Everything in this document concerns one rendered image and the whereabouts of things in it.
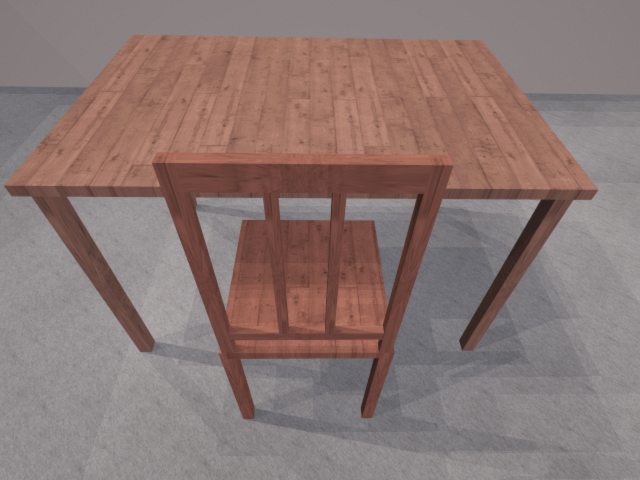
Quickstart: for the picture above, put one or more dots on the table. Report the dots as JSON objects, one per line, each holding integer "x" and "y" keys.
{"x": 238, "y": 94}

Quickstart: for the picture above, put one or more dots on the chair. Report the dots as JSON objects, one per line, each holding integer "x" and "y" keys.
{"x": 304, "y": 289}

